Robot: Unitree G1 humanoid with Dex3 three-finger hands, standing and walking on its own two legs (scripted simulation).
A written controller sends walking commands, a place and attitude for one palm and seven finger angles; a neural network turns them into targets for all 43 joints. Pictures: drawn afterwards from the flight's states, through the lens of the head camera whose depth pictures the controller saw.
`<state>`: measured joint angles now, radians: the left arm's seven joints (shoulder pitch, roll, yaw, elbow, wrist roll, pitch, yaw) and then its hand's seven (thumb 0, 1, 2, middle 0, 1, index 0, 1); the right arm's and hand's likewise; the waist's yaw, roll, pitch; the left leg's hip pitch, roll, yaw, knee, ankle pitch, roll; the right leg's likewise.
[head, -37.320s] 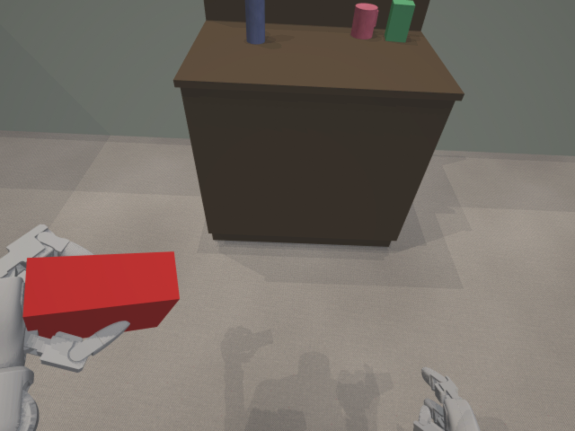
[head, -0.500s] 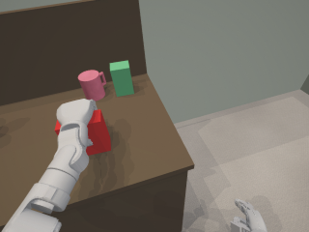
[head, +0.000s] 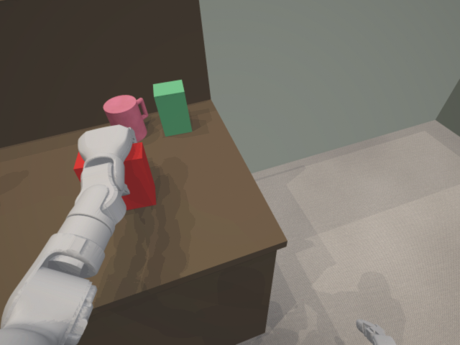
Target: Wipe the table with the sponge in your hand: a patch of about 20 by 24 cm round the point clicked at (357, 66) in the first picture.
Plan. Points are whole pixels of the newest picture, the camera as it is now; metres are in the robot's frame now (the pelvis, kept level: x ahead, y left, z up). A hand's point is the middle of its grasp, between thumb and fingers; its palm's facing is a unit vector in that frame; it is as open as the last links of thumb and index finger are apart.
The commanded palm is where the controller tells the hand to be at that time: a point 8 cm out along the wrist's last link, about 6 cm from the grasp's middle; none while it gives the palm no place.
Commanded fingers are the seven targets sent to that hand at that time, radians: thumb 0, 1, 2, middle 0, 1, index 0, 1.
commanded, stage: wipe forward along the middle lane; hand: left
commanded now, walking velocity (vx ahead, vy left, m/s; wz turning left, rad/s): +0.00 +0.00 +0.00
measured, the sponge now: (122, 187) +0.39 +0.25 +0.06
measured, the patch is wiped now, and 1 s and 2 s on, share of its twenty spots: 0.90 0.90 0.90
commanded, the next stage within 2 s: slide back across to the first lane in 0.14 s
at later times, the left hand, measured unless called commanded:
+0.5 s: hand (108, 157) +0.43 +0.27 +0.11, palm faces -0.01 -0.04 -1.00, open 9.7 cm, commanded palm +0.39 +0.29 +0.16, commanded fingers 0.00 0.10 1.30 -1.20 -1.60 -1.20 -1.60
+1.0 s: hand (67, 170) +0.39 +0.34 +0.11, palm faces -0.06 -0.03 -1.00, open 9.7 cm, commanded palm +0.36 +0.33 +0.16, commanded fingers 0.00 0.10 1.30 -1.20 -1.60 -1.20 -1.60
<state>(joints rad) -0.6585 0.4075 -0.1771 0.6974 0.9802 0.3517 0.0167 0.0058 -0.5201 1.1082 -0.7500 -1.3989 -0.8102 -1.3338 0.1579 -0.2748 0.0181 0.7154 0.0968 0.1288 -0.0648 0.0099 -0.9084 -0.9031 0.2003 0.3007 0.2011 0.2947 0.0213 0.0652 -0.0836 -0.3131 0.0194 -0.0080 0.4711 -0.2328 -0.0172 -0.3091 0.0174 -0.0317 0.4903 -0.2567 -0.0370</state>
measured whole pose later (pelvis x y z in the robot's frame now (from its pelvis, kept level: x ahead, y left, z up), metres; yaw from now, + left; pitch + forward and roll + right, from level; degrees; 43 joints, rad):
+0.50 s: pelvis +0.02 +0.01 +0.00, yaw -1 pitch +5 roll +0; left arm -0.59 0.48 -0.07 0.64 0.97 0.30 0.04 0.00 -0.51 1.11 -0.74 -1.41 -0.80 -1.36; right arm 0.20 -0.29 0.00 0.71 0.09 0.14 -0.05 0.01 -0.91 -0.90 0.20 0.30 0.20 0.29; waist -0.01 0.07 -0.08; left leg -0.29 0.02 0.02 0.45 -0.25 -0.01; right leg -0.29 0.02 -0.01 0.45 -0.26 -0.02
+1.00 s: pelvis +0.02 +0.02 +0.00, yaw +1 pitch +4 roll +0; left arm -0.49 0.56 -0.03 0.51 0.97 0.22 -0.07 -0.01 -0.51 1.11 -0.74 -1.42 -0.79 -1.36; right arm 0.12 -0.27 0.02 0.66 0.08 0.12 -0.05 0.01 -0.91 -0.90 0.20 0.30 0.20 0.29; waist 0.05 0.06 -0.05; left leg -0.27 0.00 -0.02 0.45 -0.26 0.01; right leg -0.23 0.00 -0.04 0.42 -0.26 -0.01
